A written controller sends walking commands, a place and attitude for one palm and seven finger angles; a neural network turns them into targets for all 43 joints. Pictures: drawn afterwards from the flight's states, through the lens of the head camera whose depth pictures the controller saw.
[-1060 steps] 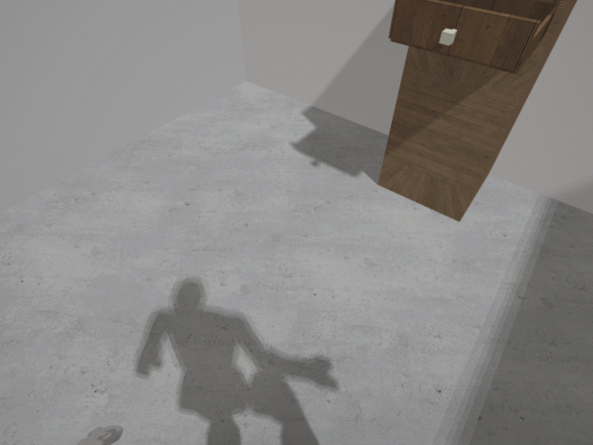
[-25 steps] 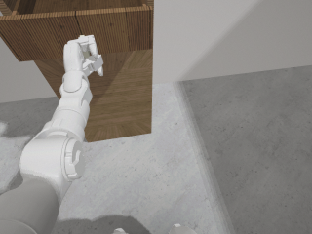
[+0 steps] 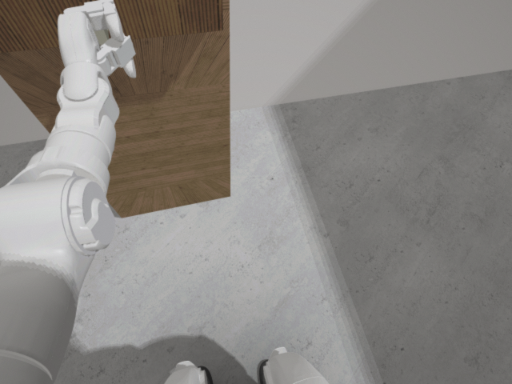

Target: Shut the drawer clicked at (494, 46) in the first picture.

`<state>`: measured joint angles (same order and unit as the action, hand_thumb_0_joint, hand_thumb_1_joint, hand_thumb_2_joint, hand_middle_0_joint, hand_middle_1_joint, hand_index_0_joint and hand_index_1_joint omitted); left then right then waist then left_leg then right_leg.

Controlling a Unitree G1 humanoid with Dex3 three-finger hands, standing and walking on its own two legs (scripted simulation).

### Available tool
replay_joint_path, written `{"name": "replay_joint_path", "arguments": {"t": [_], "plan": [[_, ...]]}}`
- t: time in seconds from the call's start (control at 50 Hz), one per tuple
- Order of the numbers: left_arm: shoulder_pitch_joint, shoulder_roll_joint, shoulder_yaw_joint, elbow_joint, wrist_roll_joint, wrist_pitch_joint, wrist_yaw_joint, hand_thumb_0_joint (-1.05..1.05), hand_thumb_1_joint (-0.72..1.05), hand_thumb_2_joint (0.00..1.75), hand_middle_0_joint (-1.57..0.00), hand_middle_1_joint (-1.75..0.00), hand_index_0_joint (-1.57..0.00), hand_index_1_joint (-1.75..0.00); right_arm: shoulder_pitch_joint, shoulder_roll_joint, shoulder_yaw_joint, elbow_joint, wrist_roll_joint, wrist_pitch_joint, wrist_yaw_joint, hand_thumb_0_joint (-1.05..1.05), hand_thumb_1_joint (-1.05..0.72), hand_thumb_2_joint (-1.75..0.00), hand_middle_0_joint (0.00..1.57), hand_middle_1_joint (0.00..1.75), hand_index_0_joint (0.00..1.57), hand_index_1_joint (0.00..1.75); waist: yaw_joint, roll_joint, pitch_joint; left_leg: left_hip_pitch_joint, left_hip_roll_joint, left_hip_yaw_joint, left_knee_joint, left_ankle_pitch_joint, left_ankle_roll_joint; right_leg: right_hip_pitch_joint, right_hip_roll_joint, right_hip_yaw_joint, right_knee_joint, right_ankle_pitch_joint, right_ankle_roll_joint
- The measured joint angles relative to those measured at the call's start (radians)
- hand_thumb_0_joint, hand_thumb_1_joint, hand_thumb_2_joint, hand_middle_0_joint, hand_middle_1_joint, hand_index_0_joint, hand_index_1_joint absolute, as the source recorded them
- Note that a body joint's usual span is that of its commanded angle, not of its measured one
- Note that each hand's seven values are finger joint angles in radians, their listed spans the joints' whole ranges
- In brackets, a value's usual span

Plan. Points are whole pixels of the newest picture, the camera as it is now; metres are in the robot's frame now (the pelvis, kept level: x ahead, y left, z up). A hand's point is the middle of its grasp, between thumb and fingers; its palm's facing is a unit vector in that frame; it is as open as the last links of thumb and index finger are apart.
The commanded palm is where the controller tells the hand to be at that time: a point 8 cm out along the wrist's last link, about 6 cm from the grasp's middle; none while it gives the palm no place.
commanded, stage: push the drawer shut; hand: left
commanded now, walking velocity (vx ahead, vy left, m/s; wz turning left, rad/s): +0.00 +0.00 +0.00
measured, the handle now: (93, 20) +0.64 +0.12 +0.14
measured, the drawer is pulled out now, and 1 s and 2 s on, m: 0.06 0.00 0.00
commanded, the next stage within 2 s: pull the fist back off the drawer in 0.72 s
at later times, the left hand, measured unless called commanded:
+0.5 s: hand (126, 20) +0.63 +0.08 +0.14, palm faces +0.07 -1.00 -0.01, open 3.3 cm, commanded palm +0.64 +0.11 +0.14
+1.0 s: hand (125, 15) +0.64 +0.08 +0.14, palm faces +0.05 -1.00 +0.00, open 3.3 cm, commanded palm +0.65 +0.11 +0.14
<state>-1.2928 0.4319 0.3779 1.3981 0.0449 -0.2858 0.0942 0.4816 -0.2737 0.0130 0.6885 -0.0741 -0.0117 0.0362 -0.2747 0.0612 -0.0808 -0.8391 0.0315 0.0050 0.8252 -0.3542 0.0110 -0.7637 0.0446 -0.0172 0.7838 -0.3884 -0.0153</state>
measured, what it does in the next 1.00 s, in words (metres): stands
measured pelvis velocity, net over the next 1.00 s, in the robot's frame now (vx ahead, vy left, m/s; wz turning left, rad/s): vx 0.00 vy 0.01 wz -0.02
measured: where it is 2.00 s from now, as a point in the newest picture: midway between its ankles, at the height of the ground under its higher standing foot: outside the picture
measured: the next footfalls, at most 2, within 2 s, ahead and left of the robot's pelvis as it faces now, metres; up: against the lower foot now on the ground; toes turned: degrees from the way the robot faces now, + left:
none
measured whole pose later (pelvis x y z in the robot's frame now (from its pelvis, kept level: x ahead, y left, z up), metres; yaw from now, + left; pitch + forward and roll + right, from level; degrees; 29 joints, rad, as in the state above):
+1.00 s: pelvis +0.00 +0.01 -0.01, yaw -1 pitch +28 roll -4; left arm -1.55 0.64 0.38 1.53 0.14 -0.22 0.11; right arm 0.58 -0.28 0.04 0.68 -0.12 -0.02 0.06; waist -0.39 0.09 -0.06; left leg -1.01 0.05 -0.02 0.89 -0.37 0.02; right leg -0.90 0.06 -0.04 0.79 -0.38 0.00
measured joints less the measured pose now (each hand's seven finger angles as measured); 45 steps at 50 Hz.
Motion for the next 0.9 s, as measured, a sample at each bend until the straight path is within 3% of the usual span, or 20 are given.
{"name": "replay_joint_path", "arguments": {"t": [0.44,0.7,0.9], "plan": [[-0.160,0.104,-0.004,0.073,0.044,0.045,0.024,0.01,0.90,0.90,-1.44,-1.60,-1.44,-1.60,0.051,0.000,0.011,0.005,-0.029,0.006,0.020,0.00,-0.91,-0.90,0.20,0.30,0.20,0.30,-0.059,0.017,0.011,-0.092,0.002,-0.021,0.028,-0.014,0.001,-0.072,0.005,-0.019,-0.001,-0.005,0.001],[-0.238,0.140,-0.004,0.111,0.077,0.061,0.028,0.01,0.90,0.90,-1.45,-1.60,-1.44,-1.60,0.086,-0.001,0.020,0.009,-0.044,0.009,0.024,-0.01,-0.91,-0.90,0.20,0.30,0.20,0.30,-0.077,0.024,0.009,-0.139,0.005,-0.033,0.049,-0.025,0.002,-0.110,0.009,-0.030,0.004,-0.010,0.002],[-0.265,0.195,-0.006,0.148,0.090,0.069,0.024,0.01,0.90,0.90,-1.43,-1.60,-1.43,-1.60,0.083,-0.006,0.031,-0.002,-0.044,-0.008,0.017,-0.01,-0.91,-0.90,0.20,0.30,0.20,0.30,-0.115,0.027,0.013,-0.163,0.014,-0.033,0.065,-0.021,0.006,-0.128,0.018,-0.029,0.005,0.003,0.005]]}}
